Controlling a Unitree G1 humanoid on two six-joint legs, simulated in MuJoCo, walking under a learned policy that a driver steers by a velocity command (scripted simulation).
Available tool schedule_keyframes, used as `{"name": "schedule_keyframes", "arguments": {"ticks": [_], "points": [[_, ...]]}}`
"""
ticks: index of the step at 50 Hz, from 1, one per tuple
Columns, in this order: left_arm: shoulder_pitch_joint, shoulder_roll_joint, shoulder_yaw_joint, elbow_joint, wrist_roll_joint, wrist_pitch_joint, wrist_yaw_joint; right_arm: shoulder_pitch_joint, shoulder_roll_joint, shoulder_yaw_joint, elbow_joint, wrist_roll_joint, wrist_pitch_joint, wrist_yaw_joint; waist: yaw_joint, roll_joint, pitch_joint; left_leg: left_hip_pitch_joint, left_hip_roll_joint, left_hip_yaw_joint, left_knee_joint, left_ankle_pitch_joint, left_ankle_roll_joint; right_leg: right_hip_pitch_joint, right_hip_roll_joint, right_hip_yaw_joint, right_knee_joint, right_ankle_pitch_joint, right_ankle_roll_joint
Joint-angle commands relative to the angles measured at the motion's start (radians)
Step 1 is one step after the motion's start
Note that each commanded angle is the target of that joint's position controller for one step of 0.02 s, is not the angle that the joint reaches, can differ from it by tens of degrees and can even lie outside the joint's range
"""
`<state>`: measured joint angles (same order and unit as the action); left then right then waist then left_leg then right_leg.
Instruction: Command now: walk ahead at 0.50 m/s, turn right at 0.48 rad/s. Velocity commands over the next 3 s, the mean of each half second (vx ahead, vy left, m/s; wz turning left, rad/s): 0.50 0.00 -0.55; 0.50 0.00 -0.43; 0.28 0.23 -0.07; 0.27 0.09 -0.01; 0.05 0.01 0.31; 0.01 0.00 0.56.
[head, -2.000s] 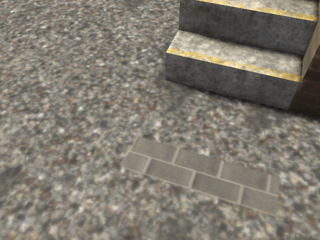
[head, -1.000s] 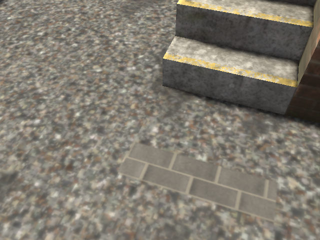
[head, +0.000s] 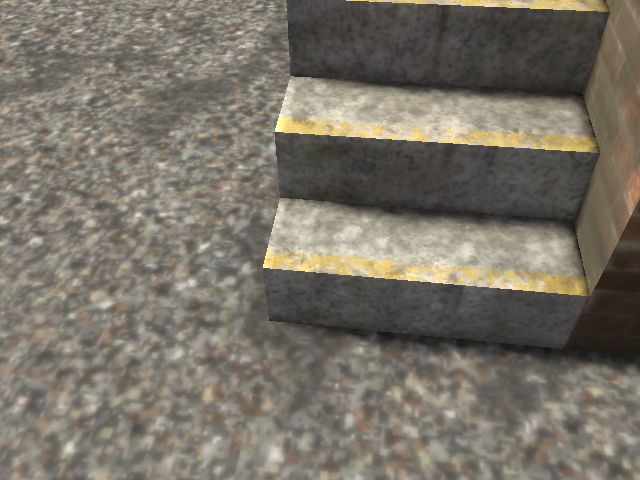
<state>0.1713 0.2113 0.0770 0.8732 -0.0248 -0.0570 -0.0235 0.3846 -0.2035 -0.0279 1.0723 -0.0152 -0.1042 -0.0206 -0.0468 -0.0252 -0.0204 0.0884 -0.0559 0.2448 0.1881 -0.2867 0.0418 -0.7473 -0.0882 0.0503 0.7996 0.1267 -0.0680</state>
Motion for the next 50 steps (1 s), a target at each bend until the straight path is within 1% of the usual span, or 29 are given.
{"name": "schedule_keyframes", "arguments": {"ticks": [1,3,5,7,8,9,10,11,12,13,14,16,19,22,23,26,29,31,32,33,34,35,36,37,38,39,41,46,50], "points": [[-0.163,0.012,-0.014,-0.119,0.001,-0.016,-0.028,0.042,-0.168,-0.027,-0.038,0.01,0.01,-0.012,-0.029,0.031,0.166,0.005,0.336,-0.055,-0.033,0.454,0.093,-0.101,-0.005,-0.058,-0.098,-0.034,-0.008],[-0.182,0.018,-0.016,-0.156,0.0,-0.019,-0.047,0.032,-0.188,-0.032,-0.053,0.014,0.03,-0.016,-0.019,0.046,0.16,0.056,0.35,-0.024,0.044,0.631,0.087,-0.068,0.02,-0.117,-0.14,-0.135,-0.025],[-0.131,0.056,-0.002,-0.177,0.0,-0.017,-0.059,0.002,-0.221,-0.039,-0.077,0.016,0.044,-0.023,0.028,0.104,0.091,0.065,0.353,0.006,0.189,1.01,0.073,0.084,0.088,-0.193,-0.138,-0.25,-0.06],[0.108,0.157,0.044,-0.143,-0.009,-0.016,-0.056,-0.049,-0.25,-0.047,-0.108,0.018,0.055,-0.026,0.162,0.147,-0.051,-0.015,0.33,0.017,0.526,1.173,0.048,0.42,0.164,-0.201,-0.194,-0.277,-0.12],[0.257,0.243,0.081,-0.115,-0.005,-0.011,-0.033,-0.062,-0.245,-0.043,-0.133,0.021,0.046,-0.021,0.235,0.069,-0.14,-0.221,0.278,0.011,0.817,0.908,0.005,0.714,0.109,-0.042,-0.277,-0.249,-0.172],[0.259,0.344,0.096,-0.115,-0.001,-0.007,-0.016,0.043,-0.061,0.008,-0.181,-0.006,0.012,0.007,0.106,-0.22,-0.221,-0.708,0.058,-0.066,1.216,-0.169,-0.057,1.082,-0.172,0.517,-0.311,-0.295,-0.358],[0.302,0.281,0.076,-0.121,0.016,-0.021,-0.009,-0.043,-0.12,0.002,-0.217,0.034,-0.046,0.027,0.146,-0.137,-0.359,-0.835,0.006,-0.328,1.33,-0.286,-0.039,1.172,-0.259,0.82,-0.478,-0.363,-0.408],[0.283,0.216,0.058,-0.116,0.025,-0.029,-0.003,-0.171,-0.175,-0.015,-0.262,0.067,-0.071,0.036,0.167,-0.099,-0.235,-0.913,0.065,-0.369,1.285,-0.191,-0.005,1.104,-0.214,0.667,-0.503,-0.295,-0.332],[0.199,0.18,0.045,-0.134,0.016,-0.033,-0.003,-0.197,-0.173,-0.012,-0.275,0.06,-0.077,0.035,0.117,0.004,-0.142,-0.885,0.11,-0.362,1.185,-0.107,0.005,0.945,-0.174,0.519,-0.505,-0.186,-0.293],[0.119,0.156,0.035,-0.159,0.013,-0.033,-0.005,-0.19,-0.177,-0.021,-0.262,0.039,-0.068,0.028,0.069,0.082,-0.09,-0.815,0.142,-0.35,1.1,-0.075,-0.004,0.794,-0.136,0.42,-0.519,-0.088,-0.262],[0.074,0.143,0.026,-0.179,0.018,-0.034,-0.002,-0.156,-0.186,-0.029,-0.26,0.029,-0.048,0.028,0.03,0.082,-0.075,-0.736,0.166,-0.356,1.046,-0.056,-0.018,0.694,-0.111,0.362,-0.538,-0.026,-0.252],[0.058,0.161,0.025,-0.19,0.012,-0.034,0.006,-0.136,-0.168,-0.033,-0.27,0.01,-0.016,0.029,-0.003,0.069,-0.042,-0.678,0.178,-0.337,0.938,-0.042,-0.057,0.575,-0.082,0.305,-0.568,0.022,-0.253],[0.101,0.22,0.036,-0.192,0.002,-0.036,0.03,-0.256,-0.135,-0.019,-0.316,-0.007,-0.004,0.022,0.025,0.026,-0.005,-0.679,0.147,-0.3,0.728,0.086,-0.107,0.489,-0.046,0.238,-0.592,0.028,-0.246],[0.149,0.22,0.029,-0.183,0.003,-0.022,0.047,-0.39,-0.133,-0.012,-0.349,0.001,-0.017,0.032,0.078,-0.023,0.014,-0.63,0.092,-0.285,0.446,0.314,-0.106,0.48,0.021,0.19,-0.577,-0.148,-0.175],[0.158,0.237,0.032,-0.181,0.011,-0.016,0.043,-0.42,-0.144,-0.015,-0.358,-0.005,-0.021,0.033,0.094,-0.042,0.014,-0.598,0.072,-0.279,0.395,0.368,-0.104,0.475,0.028,0.195,-0.566,-0.178,-0.151],[0.184,0.231,0.031,-0.168,0.01,-0.01,0.039,-0.473,-0.171,-0.02,-0.385,0.011,-0.028,0.035,0.112,-0.085,0.013,-0.571,0.05,-0.304,0.313,0.373,-0.087,0.531,0.002,0.264,-0.521,-0.225,-0.123],[0.151,0.222,0.028,-0.175,0.014,-0.007,0.05,-0.446,-0.218,-0.035,-0.389,0.012,-0.045,0.039,0.079,-0.121,0.006,-0.539,0.053,-0.335,0.26,0.272,-0.048,0.625,-0.036,0.353,-0.425,-0.183,-0.1],[0.111,0.193,0.015,-0.193,0.02,-0.004,0.049,-0.317,-0.249,-0.054,-0.356,0.001,-0.059,0.031,0.007,-0.125,-0.056,-0.358,0.061,-0.313,0.203,0.262,-0.002,0.622,0.01,0.344,-0.284,-0.045,-0.062],[0.098,0.145,-0.007,-0.208,0.033,-0.009,0.041,-0.166,-0.295,-0.067,-0.341,-0.018,-0.066,0.02,-0.06,-0.083,-0.181,-0.109,0.188,-0.414,0.241,0.259,0.059,0.509,0.059,0.287,-0.06,-0.113,-0.028],[0.203,0.086,-0.031,-0.234,0.016,-0.023,0.036,-0.038,-0.387,-0.094,-0.316,-0.031,-0.059,0.014,-0.031,0.201,-0.307,0.261,0.425,-0.793,0.207,0.201,0.22,0.16,0.194,0.146,0.245,-0.499,0.041],[0.24,0.148,-0.028,-0.229,-0.005,-0.026,0.038,-0.024,-0.335,-0.089,-0.3,-0.004,-0.053,0.022,-0.023,0.297,-0.313,0.288,0.502,-1.024,0.127,-0.016,0.255,-0.01,0.144,0.131,0.43,-0.707,0.048],[0.176,0.232,-0.011,-0.218,-0.011,-0.019,0.037,-0.072,-0.255,-0.069,-0.323,0.007,-0.048,0.023,-0.04,0.184,-0.189,0.175,0.464,-0.905,0.101,-0.123,0.209,-0.062,0.09,0.142,0.507,-0.623,0.052],[0.1,0.246,-0.011,-0.232,0.004,-0.01,0.043,-0.117,-0.215,-0.054,-0.33,0.005,-0.04,0.022,-0.038,0.113,-0.103,0.045,0.41,-0.752,0.094,-0.022,0.177,-0.042,0.057,0.098,0.527,-0.556,0.061],[0.054,0.23,-0.014,-0.248,0.023,-0.009,0.044,-0.156,-0.2,-0.044,-0.325,-0.006,-0.037,0.024,-0.017,0.08,-0.04,-0.082,0.369,-0.651,0.066,0.13,0.173,-0.007,0.035,0.087,0.487,-0.515,0.063],[0.054,0.207,-0.018,-0.255,0.029,-0.006,0.043,-0.174,-0.188,-0.037,-0.312,-0.015,-0.038,0.025,0.011,0.083,-0.022,-0.159,0.339,-0.576,0.048,0.258,0.167,0.05,0.013,0.088,0.45,-0.496,0.061],[0.065,0.188,-0.026,-0.265,0.039,-0.001,0.042,-0.188,-0.201,-0.038,-0.301,-0.012,-0.036,0.024,0.035,0.106,-0.011,-0.218,0.313,-0.515,0.034,0.344,0.163,0.086,0.002,0.075,0.417,-0.489,0.062],[0.067,0.154,-0.043,-0.276,0.038,0.006,0.051,-0.19,-0.215,-0.04,-0.277,0.0,-0.033,0.027,0.056,0.112,-0.028,-0.255,0.295,-0.429,0.01,0.462,0.182,0.106,-0.004,0.043,0.34,-0.472,0.074],[-0.038,0.115,-0.078,-0.314,0.045,0.007,0.046,-0.212,-0.262,-0.05,-0.263,0.013,-0.013,0.019,0.04,0.086,-0.038,-0.308,0.244,-0.293,-0.015,0.459,0.16,0.229,0.002,-0.034,0.0,-0.3,0.099],[-0.112,0.148,-0.076,-0.347,0.025,-0.003,0.04,-0.16,-0.285,-0.053,-0.252,0.028,-0.001,0.035,0.008,0.132,-0.04,-0.207,0.277,-0.324,0.061,0.407,0.13,0.272,0.027,-0.039,-0.186,-0.294,0.072]]}}
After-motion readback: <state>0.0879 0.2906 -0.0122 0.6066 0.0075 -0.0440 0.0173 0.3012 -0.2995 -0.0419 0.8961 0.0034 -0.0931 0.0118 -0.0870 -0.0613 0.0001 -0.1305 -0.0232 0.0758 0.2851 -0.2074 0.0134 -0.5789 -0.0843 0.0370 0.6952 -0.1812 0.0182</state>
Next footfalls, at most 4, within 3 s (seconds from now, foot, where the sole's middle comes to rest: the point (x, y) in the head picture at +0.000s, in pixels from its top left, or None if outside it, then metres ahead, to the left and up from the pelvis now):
0.16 right None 0.28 -0.11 -0.77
0.64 left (322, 457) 0.59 0.01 -0.77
1.08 right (465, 444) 0.60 -0.30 -0.77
1.50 left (320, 390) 0.75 0.01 -0.77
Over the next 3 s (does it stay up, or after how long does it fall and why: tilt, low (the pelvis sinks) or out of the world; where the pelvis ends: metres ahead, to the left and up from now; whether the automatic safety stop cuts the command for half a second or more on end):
stays up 0.81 -0.21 0.17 its command is cut before an obstacle after 1.1 s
